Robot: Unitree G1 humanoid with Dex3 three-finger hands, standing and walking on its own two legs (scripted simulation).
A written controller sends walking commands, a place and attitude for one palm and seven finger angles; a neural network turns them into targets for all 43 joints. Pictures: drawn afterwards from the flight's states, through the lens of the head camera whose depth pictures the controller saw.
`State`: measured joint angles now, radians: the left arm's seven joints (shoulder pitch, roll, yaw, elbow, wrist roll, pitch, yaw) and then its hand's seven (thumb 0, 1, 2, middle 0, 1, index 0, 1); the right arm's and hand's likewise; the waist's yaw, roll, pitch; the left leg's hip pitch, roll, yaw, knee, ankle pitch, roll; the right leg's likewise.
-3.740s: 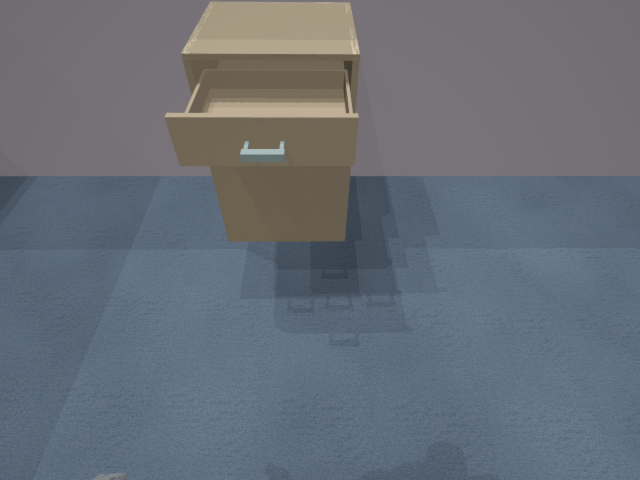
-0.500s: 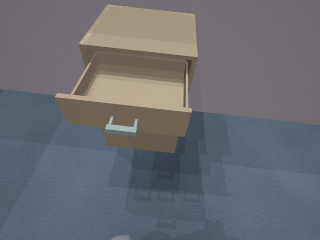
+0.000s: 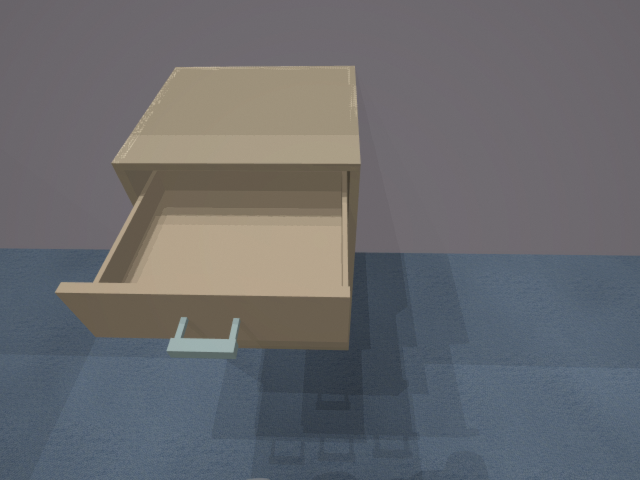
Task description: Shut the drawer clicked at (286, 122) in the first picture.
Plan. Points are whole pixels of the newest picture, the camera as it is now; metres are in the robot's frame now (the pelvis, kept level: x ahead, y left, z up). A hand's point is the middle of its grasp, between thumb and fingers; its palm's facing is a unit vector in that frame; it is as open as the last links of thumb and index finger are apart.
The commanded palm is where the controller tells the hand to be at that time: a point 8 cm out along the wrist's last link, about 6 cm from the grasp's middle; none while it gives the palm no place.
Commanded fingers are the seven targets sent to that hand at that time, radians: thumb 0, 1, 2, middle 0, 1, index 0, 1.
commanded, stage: come to a stop and stand still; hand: left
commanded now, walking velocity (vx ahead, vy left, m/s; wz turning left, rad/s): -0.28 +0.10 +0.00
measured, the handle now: (206, 336) +0.34 +0.21 -0.08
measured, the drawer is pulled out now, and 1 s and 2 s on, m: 0.30 0.30 0.30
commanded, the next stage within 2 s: look again from close up in 1.48 s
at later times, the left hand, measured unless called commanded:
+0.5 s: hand out of the picture +0.02 +0.20 -0.18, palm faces +0.00 -0.97 -0.25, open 7.3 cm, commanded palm none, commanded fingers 0.00 0.90 0.90 -0.20 -0.30 -0.20 -0.30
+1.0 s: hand out of the picture +0.07 +0.18 -0.18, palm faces -0.04 -0.98 -0.22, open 7.3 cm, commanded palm none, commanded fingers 0.00 0.90 0.90 -0.20 -0.30 -0.20 -0.30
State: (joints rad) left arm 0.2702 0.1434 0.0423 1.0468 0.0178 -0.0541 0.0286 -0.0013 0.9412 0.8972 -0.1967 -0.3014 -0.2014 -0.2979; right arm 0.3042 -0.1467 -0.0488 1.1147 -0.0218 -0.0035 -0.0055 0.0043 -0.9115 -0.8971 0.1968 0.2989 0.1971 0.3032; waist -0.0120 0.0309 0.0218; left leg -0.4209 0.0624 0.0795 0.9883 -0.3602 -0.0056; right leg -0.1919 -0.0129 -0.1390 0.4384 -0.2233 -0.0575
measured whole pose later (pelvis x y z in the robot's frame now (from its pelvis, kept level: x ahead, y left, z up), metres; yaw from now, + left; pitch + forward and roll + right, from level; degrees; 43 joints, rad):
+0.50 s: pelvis +0.01 +0.01 -0.01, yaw -2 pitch -1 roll -1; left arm 0.29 0.16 0.01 1.05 0.02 0.01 0.05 0.00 0.91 0.90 -0.20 -0.30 -0.20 -0.30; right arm 0.14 -0.16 -0.03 1.00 -0.01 0.01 -0.02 0.00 -0.91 -0.90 0.20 0.30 0.20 0.30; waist 0.01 0.04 0.04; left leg -0.35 0.07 0.07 0.56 -0.20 0.00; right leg -0.20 0.01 -0.06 0.55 -0.33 -0.02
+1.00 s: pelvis +0.04 +0.00 -0.01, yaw -2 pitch -1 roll +1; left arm 0.28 0.18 -0.01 1.01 0.01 -0.01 0.04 0.00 0.92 0.90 -0.20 -0.30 -0.20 -0.30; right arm 0.34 -0.16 0.01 1.09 -0.01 -0.01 -0.01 0.00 -0.91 -0.90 0.20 0.30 0.20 0.30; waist -0.02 -0.01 0.03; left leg -0.28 0.05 0.08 0.50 -0.21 -0.02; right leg -0.15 0.00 -0.05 0.51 -0.36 -0.03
